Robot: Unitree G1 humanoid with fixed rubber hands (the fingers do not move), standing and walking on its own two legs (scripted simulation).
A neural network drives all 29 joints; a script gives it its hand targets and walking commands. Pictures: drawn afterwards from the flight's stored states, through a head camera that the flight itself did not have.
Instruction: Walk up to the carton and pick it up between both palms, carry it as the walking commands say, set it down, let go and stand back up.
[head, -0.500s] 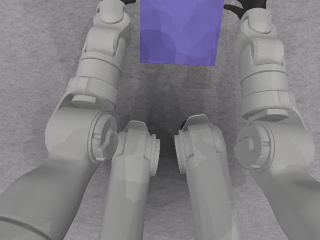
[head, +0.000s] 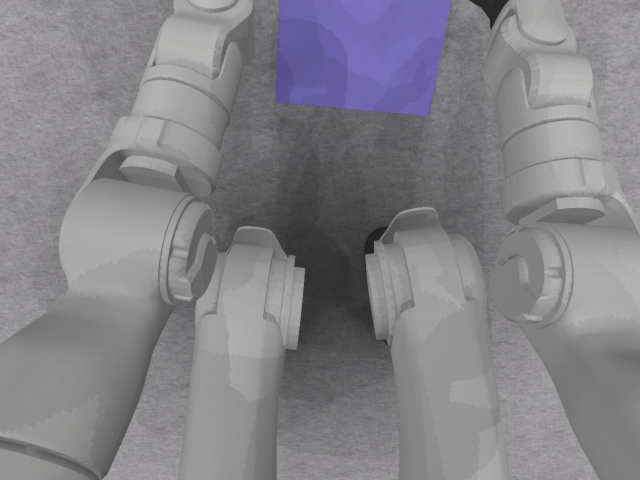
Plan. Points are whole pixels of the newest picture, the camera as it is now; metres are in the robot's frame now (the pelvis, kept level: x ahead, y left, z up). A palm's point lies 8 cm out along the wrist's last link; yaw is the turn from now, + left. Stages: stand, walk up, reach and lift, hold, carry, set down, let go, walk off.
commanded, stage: set down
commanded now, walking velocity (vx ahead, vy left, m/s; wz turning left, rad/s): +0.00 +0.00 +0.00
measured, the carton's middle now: out of the picture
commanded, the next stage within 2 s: none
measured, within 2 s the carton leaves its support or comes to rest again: rests again in 0.54 s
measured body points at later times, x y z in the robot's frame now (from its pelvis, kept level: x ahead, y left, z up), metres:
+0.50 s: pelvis +0.00 +0.00 -0.01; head +0.37 -0.03 +0.23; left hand +0.56 +0.05 -0.20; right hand +0.52 -0.21 -0.20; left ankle +0.09 +0.09 -0.34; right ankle +0.11 -0.12 -0.34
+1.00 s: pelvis +0.00 +0.00 -0.02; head +0.38 -0.02 +0.22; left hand +0.57 +0.06 -0.21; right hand +0.53 -0.21 -0.21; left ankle +0.09 +0.09 -0.34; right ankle +0.11 -0.12 -0.34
